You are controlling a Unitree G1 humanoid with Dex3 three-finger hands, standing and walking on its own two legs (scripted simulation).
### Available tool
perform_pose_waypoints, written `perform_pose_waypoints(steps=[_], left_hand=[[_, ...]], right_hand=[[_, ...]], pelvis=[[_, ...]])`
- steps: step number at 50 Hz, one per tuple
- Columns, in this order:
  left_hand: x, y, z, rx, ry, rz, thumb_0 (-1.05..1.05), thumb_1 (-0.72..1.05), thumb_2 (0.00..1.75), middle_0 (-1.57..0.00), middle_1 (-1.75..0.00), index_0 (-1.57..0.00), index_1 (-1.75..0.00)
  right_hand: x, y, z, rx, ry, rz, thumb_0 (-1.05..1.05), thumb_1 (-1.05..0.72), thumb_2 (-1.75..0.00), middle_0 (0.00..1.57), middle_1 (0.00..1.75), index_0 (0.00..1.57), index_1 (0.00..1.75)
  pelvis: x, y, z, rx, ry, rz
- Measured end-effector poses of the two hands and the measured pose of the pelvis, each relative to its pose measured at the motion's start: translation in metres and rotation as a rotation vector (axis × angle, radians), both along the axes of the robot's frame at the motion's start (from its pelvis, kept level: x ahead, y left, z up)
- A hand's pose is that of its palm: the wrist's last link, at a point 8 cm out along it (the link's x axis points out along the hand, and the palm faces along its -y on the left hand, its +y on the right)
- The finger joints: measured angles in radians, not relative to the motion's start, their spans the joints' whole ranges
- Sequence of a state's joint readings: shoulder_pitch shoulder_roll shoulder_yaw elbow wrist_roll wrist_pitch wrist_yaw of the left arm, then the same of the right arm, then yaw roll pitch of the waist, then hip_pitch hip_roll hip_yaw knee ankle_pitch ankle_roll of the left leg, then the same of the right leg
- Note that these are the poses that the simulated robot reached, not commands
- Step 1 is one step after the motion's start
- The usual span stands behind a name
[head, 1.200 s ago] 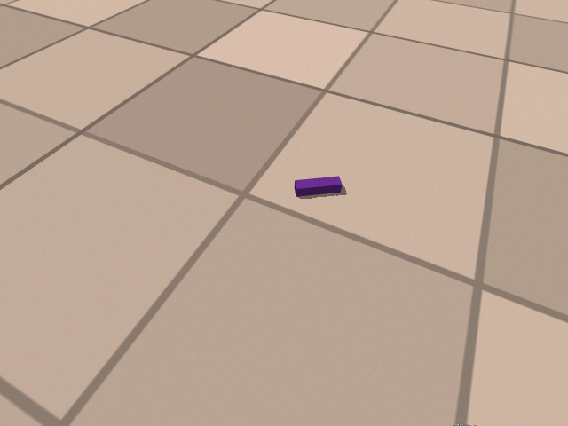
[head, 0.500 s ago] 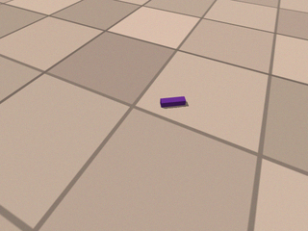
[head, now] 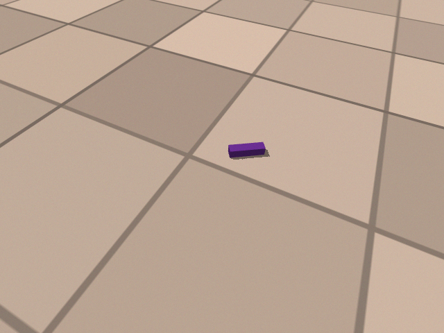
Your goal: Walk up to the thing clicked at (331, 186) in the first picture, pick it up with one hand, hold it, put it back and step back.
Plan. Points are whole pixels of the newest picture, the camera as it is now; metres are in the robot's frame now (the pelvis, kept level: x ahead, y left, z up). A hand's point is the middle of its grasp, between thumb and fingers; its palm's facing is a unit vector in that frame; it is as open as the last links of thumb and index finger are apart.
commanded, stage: walk up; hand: left
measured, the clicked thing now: (246, 149) +1.26 -0.21 -0.75
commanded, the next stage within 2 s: none
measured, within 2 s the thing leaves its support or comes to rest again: neither
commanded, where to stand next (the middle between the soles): +0.91 -0.48 m, yaw +7 degrees
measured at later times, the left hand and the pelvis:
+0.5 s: hand (154, 317) +0.19 +0.14 -0.15, palm faces +0.04 -0.95 -0.30, open 7.4 cm; pelvis +0.15 -0.13 -0.01, yaw +0 degrees
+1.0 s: hand (189, 200) +0.47 +0.08 -0.15, palm faces -0.05 -0.95 -0.32, open 7.4 cm; pelvis +0.36 -0.20 -0.02, yaw +1 degrees
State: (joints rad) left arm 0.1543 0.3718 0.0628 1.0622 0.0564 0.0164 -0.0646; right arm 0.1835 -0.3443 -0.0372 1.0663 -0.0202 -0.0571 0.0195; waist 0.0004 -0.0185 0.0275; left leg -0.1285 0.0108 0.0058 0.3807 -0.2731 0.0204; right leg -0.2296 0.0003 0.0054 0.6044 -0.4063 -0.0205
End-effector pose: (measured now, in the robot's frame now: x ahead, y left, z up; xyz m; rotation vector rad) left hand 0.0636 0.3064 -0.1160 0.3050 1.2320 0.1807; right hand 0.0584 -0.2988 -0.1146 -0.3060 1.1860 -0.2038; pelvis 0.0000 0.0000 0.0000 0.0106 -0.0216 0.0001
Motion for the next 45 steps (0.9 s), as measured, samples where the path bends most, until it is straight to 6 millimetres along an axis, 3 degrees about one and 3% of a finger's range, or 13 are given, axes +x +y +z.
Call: perform_pose_waypoints(steps=[4,8,12,15,22,29,35,41,45], left_hand=[[0.019,0.003,0.005,0.015,-0.022,-0.004,0.01,0.90,0.90,-0.20,-0.30,-0.20,-0.30],[0.049,-0.008,0.009,0.031,-0.054,-0.017,0.01,0.90,0.90,-0.20,-0.30,-0.20,-0.30],[0.084,-0.035,0.007,0.057,-0.077,-0.038,0.01,0.90,0.90,-0.20,-0.30,-0.20,-0.30],[0.104,-0.062,0.002,0.073,-0.130,-0.028,0.01,0.90,0.90,-0.20,-0.30,-0.20,-0.30],[0.107,-0.115,0.002,-0.001,-0.095,0.036,0.00,0.90,0.90,-0.20,-0.30,-0.20,-0.30],[0.134,-0.128,-0.016,-0.042,-0.044,0.063,0.01,0.90,0.90,-0.20,-0.30,-0.20,-0.30],[0.193,-0.129,-0.042,-0.060,-0.019,0.037,0.01,0.90,0.90,-0.20,-0.30,-0.20,-0.30],[0.274,-0.141,-0.028,-0.060,-0.048,-0.028,0.01,0.90,0.90,-0.20,-0.30,-0.20,-0.30],[0.330,-0.152,-0.015,-0.041,-0.105,-0.043,0.01,0.90,0.90,-0.20,-0.30,-0.20,-0.30]], right_hand=[[-0.017,-0.033,0.008,-0.059,0.021,-0.032,0.00,-0.90,-0.90,0.21,0.30,0.20,0.30],[-0.025,-0.077,0.011,-0.113,0.076,-0.057,0.00,-0.90,-0.90,0.21,0.30,0.20,0.30],[-0.009,-0.126,-0.001,-0.139,0.086,-0.075,0.01,-0.90,-0.90,0.21,0.30,0.20,0.30],[0.021,-0.155,-0.017,-0.153,0.090,-0.060,0.01,-0.90,-0.90,0.21,0.30,0.20,0.30],[0.125,-0.158,0.001,-0.084,-0.039,0.036,0.01,-0.91,-0.90,0.21,0.30,0.20,0.30],[0.199,-0.157,0.022,-0.094,-0.058,0.114,0.00,-0.90,-0.90,0.21,0.30,0.20,0.30],[0.244,-0.167,0.025,-0.174,-0.084,0.108,0.00,-0.90,-0.90,0.21,0.30,0.20,0.30],[0.263,-0.182,0.039,-0.181,-0.077,0.038,0.00,-0.90,-0.90,0.21,0.30,0.20,0.30],[0.277,-0.200,0.038,-0.171,-0.022,0.037,0.00,-0.90,-0.90,0.21,0.30,0.20,0.30]], pelvis=[[0.013,-0.016,-0.002,0.007,-0.002,0.005],[0.033,-0.040,-0.008,0.022,-0.019,-0.009],[0.061,-0.073,-0.022,0.029,-0.030,-0.024],[0.081,-0.097,-0.034,-0.012,-0.045,-0.001],[0.124,-0.123,-0.015,-0.015,-0.043,0.002],[0.179,-0.137,-0.013,-0.049,-0.018,0.024],[0.233,-0.136,-0.028,-0.015,-0.015,0.033],[0.285,-0.150,-0.015,-0.005,-0.021,0.029],[0.317,-0.168,-0.013,0.000,-0.023,0.026]])
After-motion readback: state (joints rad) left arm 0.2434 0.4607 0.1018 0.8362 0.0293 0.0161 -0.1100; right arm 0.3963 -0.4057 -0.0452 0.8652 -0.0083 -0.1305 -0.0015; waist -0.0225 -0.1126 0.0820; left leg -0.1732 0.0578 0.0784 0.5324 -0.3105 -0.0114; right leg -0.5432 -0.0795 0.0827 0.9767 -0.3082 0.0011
